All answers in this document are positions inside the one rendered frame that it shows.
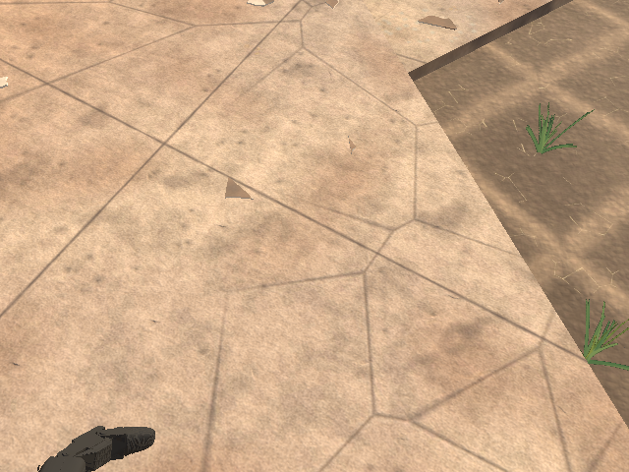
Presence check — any robot left hand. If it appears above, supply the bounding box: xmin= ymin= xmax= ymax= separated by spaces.
xmin=37 ymin=426 xmax=155 ymax=472

